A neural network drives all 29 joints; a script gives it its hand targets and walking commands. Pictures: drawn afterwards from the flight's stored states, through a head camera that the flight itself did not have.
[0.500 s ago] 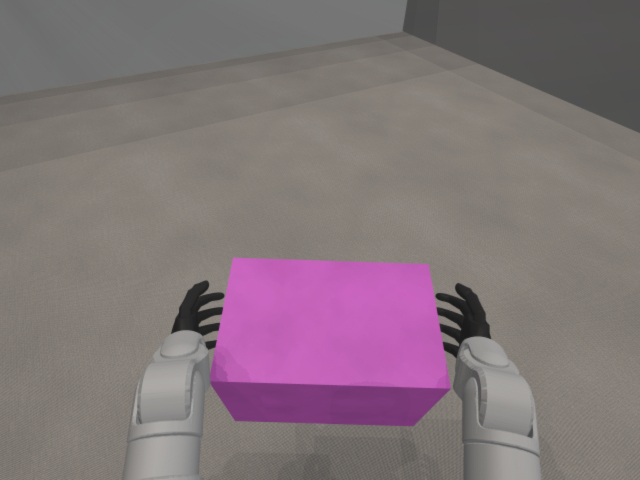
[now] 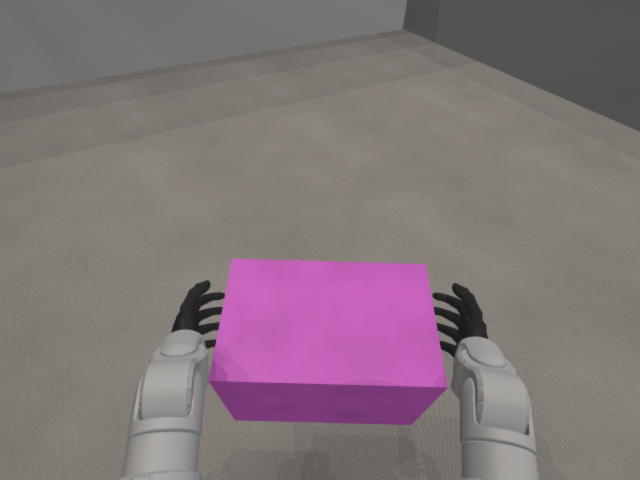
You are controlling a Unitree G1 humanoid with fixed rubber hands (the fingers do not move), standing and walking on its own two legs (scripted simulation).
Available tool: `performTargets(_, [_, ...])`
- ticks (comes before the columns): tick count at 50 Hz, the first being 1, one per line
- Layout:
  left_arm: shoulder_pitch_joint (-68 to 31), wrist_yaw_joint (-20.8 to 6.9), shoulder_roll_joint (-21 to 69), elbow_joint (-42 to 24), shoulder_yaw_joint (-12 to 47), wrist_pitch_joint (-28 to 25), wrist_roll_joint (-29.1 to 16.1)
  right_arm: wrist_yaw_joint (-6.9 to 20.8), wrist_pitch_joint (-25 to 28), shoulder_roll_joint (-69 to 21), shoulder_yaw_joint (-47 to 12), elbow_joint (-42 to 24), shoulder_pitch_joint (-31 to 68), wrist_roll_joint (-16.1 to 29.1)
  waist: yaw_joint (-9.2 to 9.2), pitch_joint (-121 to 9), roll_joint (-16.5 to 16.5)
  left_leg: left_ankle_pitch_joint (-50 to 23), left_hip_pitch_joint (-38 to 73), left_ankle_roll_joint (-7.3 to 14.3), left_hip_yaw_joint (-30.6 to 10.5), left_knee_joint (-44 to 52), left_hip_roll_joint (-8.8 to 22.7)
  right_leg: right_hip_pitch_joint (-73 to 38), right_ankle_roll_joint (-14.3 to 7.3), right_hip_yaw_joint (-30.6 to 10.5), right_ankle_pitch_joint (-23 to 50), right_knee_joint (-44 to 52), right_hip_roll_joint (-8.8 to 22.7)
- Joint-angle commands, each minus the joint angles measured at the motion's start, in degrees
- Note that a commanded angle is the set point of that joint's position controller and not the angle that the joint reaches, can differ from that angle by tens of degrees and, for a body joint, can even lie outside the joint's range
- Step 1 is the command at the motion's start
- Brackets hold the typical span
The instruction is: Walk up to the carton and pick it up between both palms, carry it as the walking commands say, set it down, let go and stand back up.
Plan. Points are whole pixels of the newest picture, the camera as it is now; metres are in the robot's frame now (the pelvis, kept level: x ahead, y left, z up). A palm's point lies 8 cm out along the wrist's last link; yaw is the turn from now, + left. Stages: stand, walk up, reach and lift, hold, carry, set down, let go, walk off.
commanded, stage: carry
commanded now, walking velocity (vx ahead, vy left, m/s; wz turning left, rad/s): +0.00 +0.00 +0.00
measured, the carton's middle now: (326, 345) +0.31 +0.00 -0.04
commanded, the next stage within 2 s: hold in 0.46 s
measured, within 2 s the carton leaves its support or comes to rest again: neither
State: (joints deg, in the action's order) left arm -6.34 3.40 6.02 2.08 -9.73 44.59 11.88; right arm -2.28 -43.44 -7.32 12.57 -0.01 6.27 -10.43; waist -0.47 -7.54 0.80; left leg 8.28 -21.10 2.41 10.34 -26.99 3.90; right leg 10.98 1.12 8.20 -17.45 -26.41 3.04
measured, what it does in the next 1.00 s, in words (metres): stands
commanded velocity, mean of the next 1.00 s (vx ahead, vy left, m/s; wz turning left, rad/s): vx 0.00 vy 0.00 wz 0.00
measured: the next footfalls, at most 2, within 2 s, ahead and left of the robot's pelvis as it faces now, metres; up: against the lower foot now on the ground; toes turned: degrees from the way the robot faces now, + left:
none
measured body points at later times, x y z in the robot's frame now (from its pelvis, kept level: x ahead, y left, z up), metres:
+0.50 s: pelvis +0.00 +0.00 +0.00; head -0.03 +0.00 +0.45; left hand +0.28 +0.18 +0.03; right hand +0.28 -0.18 +0.04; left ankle +0.07 +0.10 -0.74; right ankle -0.04 -0.12 -0.74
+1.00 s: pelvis -0.04 -0.02 +0.00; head -0.07 +0.00 +0.45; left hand +0.29 +0.15 +0.04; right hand +0.27 -0.21 +0.06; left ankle +0.06 +0.09 -0.73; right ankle -0.04 -0.12 -0.74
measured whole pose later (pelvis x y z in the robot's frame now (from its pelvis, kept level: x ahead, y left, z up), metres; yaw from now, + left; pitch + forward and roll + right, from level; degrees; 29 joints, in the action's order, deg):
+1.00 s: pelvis -0.04 -0.02 +0.00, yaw -7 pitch -2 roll +0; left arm -18.8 1.1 2.7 19.2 -17.5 37.2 13.2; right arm 1.2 -34.0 -7.3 19.6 19.0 20.0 -11.0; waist -1.4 -2.3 -1.9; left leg 7.2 -16.6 1.3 0.7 -22.9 -0.4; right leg 11.0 -1.8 -0.3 -15.8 -27.0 -1.1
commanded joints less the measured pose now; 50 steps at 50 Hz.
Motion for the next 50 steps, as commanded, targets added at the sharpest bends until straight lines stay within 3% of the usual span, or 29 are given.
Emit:
performTargets(1, [-31.87,-15.33,44.62,-12.40,37.07,-1.60,-17.75,15.17,-0.13,-48.03,-39.67,-4.89,25.28,15.37,-0.06,-9.65,-0.17,-4.94,13.82,-0.41,-7.71,4.33,6.39,4.24,-1.52,-4.18,5.13,3.45,5.19])
performTargets(2, [-30.40,-15.58,38.97,-1.34,30.95,-2.23,-13.76,15.46,0.40,-41.91,-32.92,6.59,22.75,10.49,-0.11,-9.91,-1.01,-3.70,12.69,-0.35,-8.14,4.81,6.01,4.92,-1.07,-4.09,3.88,3.14,4.94])
performTargets(5, [-28.69,-15.35,43.01,-6.70,34.52,-0.86,-15.99,14.93,-0.41,-45.04,-37.68,-2.56,24.46,13.72,-0.01,-7.98,0.45,-5.52,13.73,-0.33,-8.39,4.84,6.30,5.96,-1.23,-3.84,3.48,3.41,4.79])
performTargets(6, [-28.54,-15.68,40.70,-1.85,32.28,-0.78,-14.52,15.05,-0.68,-43.35,-35.50,3.10,23.67,11.84,-0.07,-7.31,-2.89,-3.66,12.60,-0.27,-8.45,4.80,6.35,5.29,-1.30,-4.40,3.51,4.14,4.76])
performTargets(8, [-28.56,-16.04,40.50,-1.11,31.33,-1.60,-14.26,15.24,0.41,-42.79,-34.69,3.70,24.48,11.85,0.09,-8.37,-3.27,-2.68,12.08,-0.17,-8.42,4.64,6.31,4.21,-1.68,-4.96,3.75,4.17,5.09])
performTargets(9, [-28.68,-15.99,41.93,-4.00,33.05,-1.75,-15.11,15.51,0.39,-44.01,-36.51,0.36,24.57,12.76,-0.12,-8.72,-1.55,-2.65,12.03,-0.51,-9.01,5.22,6.15,4.15,-1.49,-4.67,3.34,3.62,5.01])
performTargets(10, [-29.23,-16.05,37.84,3.63,28.79,-2.41,-11.91,15.55,1.00,-40.07,-31.43,8.68,23.87,9.26,0.02,-8.61,-0.36,-1.25,12.63,-0.68,-8.29,5.67,6.08,5.50,-1.36,-4.30,3.05,3.29,4.94])
performTargets(11, [-32.06,-15.85,44.56,-12.07,36.41,-1.88,-17.91,15.47,0.06,-48.04,-40.04,-4.85,25.93,15.42,-0.07,-7.71,0.05,-1.08,12.86,-0.92,-8.53,5.87,6.13,5.91,-1.70,-4.73,2.78,3.58,4.93])
performTargets(12, [-29.45,-15.95,39.71,-1.27,30.95,-2.16,-13.80,15.59,0.44,-42.51,-34.22,4.95,23.87,11.16,-0.34,-8.80,-2.94,-2.42,12.36,-0.35,-8.58,4.75,6.05,5.39,-1.72,-5.32,4.10,4.06,5.12])
performTargets(14, [-31.04,-15.80,43.76,-11.09,36.04,-1.13,-17.39,15.47,-0.41,-47.14,-38.72,-3.96,25.19,14.93,0.01,-9.92,-1.07,-2.47,13.87,-0.64,-8.66,5.30,6.29,4.85,-1.35,-4.23,3.02,3.88,4.67])
performTargets(15, [-30.59,-15.80,40.34,-2.84,32.45,-1.20,-14.46,15.59,-0.55,-43.23,-33.87,4.79,22.79,10.89,-0.23,-9.55,-0.61,-4.32,14.26,-0.49,-8.65,5.44,6.31,5.96,-1.12,-4.50,3.45,2.74,4.57])
performTargets(18, [-29.79,-16.09,41.51,-4.03,32.77,-1.49,-15.11,15.50,-0.10,-44.64,-35.78,2.59,23.85,12.28,-0.07,-7.95,-4.34,-0.47,11.92,-0.32,-8.20,4.50,6.05,5.44,-1.49,-5.34,3.40,4.99,4.95])
performTargets(23, [-30.31,-16.32,40.59,-0.68,30.95,-3.42,-13.80,15.73,1.87,-42.57,-34.62,4.53,25.54,11.15,-0.22,-8.51,-1.48,-4.88,12.37,-0.60,-8.11,3.98,5.91,4.67,-1.23,-4.72,5.50,2.97,5.15])
performTargets(24, [-26.58,-14.66,33.83,4.58,24.00,-4.56,-13.04,14.75,3.06,-32.33,-22.40,11.23,24.00,6.88,-1.14,3.80,-1.56,-14.20,27.53,0.11,-14.70,4.26,-5.19,13.16,-4.76,-13.81,11.51,7.46,-6.23])
performTargets(27, [-25.62,-13.36,34.37,-3.19,28.86,-6.98,-15.39,14.96,5.75,-31.90,-25.20,7.49,21.39,8.15,1.62,-5.23,-3.78,-26.89,37.06,-0.62,-16.87,2.55,-4.03,15.49,-4.51,-13.52,13.88,7.72,-7.49])
performTargets(29, [-23.93,-12.85,35.25,-5.73,30.96,-7.79,-15.22,15.15,7.15,-31.69,-27.06,3.85,21.96,8.91,0.41,-12.50,-1.55,-33.17,40.82,-1.08,-16.95,2.43,-4.49,13.06,-3.96,-13.87,17.11,8.03,-7.54])
performTargets(33, [-22.59,-12.39,31.91,-6.58,31.68,-8.84,-15.97,14.43,8.11,-27.77,-25.06,3.61,20.14,7.37,3.46,-14.17,-3.45,-27.05,43.60,-1.31,-16.51,3.55,-4.51,13.69,-4.39,-14.11,14.06,9.44,-7.38])
performTargets(35, [-26.20,-12.10,33.55,-6.41,31.17,-8.28,-15.33,15.14,8.49,-29.78,-26.93,5.07,23.16,8.32,0.67,-12.54,0.32,-21.64,41.14,-1.15,-16.60,4.22,-4.89,14.24,-4.93,-14.45,10.63,9.26,-6.59])
performTargets(36, [-28.01,-12.11,29.94,-4.91,29.75,-8.25,-15.04,14.72,7.92,-28.20,-24.72,8.08,22.33,7.21,1.73,-7.97,-2.63,-13.35,36.89,-0.39,-15.69,5.42,-5.43,13.07,-5.19,-14.33,7.57,9.85,-6.14])
performTargets(37, [-28.73,-11.97,28.33,-1.34,26.26,-7.84,-13.57,14.80,7.81,-26.68,-23.84,9.86,25.76,7.15,0.27,-5.79,-1.99,-6.73,35.45,-0.23,-15.09,5.75,-5.74,14.37,-5.70,-14.24,1.57,10.45,-5.28])
performTargets(38, [-30.55,-12.20,30.92,-0.24,27.73,-8.07,-14.18,14.83,8.11,-26.37,-22.61,10.14,25.47,6.37,1.61,-3.32,-1.27,-3.63,35.81,-0.89,-15.55,6.46,-5.54,15.67,-6.28,-14.54,-0.16,10.91,-5.15])
performTargets(39, [-31.20,-12.33,29.81,3.00,24.76,-8.08,-13.15,14.98,8.40,-27.34,-23.48,11.83,29.14,6.34,0.63,-1.74,-6.33,-1.32,35.72,0.08,-15.03,5.45,-5.87,18.29,-6.26,-14.01,-4.56,11.57,-4.49])
performTargets(40, [-36.83,-13.13,31.03,1.37,26.89,-8.47,-13.88,15.44,8.76,-29.07,-24.09,12.28,30.81,6.85,0.43,-1.97,-2.80,2.18,33.36,-0.31,-14.61,5.15,-6.42,17.15,-6.72,-14.41,-6.69,11.54,-4.13])
performTargets(42, [-43.36,-14.07,32.41,0.40,27.53,-9.22,-14.32,15.95,9.29,-31.52,-24.29,13.62,35.29,7.13,1.34,-2.58,-3.54,4.02,34.32,-0.54,-14.35,3.54,-6.92,19.10,-6.61,-14.33,-9.65,12.07,-3.30])
performTargets(45, [-53.05,-15.86,37.05,4.34,25.66,-10.20,-13.48,17.58,9.13,-39.27,-23.79,20.70,42.28,6.34,-1.22,-4.11,-3.79,8.76,29.14,-0.23,-13.44,3.36,-7.70,14.72,-5.22,-13.89,-13.51,12.59,-2.71])
performTargets(46, [-51.56,-16.32,39.85,7.47,24.61,-10.10,-13.14,18.66,9.44,-41.82,-25.69,21.41,43.72,7.80,-3.70,-5.61,-1.62,9.26,29.26,-0.34,-13.54,3.58,-7.75,13.30,-4.97,-13.99,-13.14,12.37,-2.68])
performTargets(47, [-47.28,-18.00,32.65,15.30,13.08,-9.95,-9.48,18.87,9.67,-46.23,-27.38,25.30,50.99,7.35,-12.56,-2.53,-11.15,8.15,31.62,0.53,-11.47,0.99,-8.79,18.55,-5.40,-17.71,-24.69,14.40,-1.97])
performTargets(48, [-50.53,-18.72,33.63,20.01,13.52,-10.05,-9.15,18.91,10.22,-46.25,-23.49,30.13,51.42,6.75,-8.85,-1.41,-9.53,10.30,35.63,0.07,-12.00,-0.98,-9.04,23.57,-6.58,-19.51,-30.28,16.20,-0.29])
performTargets(50, [-49.60,-20.85,36.31,25.01,11.92,-10.52,-7.61,19.71,10.83,-50.73,-20.23,36.65,50.45,5.15,-8.90,0.44,-10.03,6.41,34.88,0.12,-11.93,-0.05,-9.10,22.53,-5.85,-18.91,-27.13,16.68,-0.23])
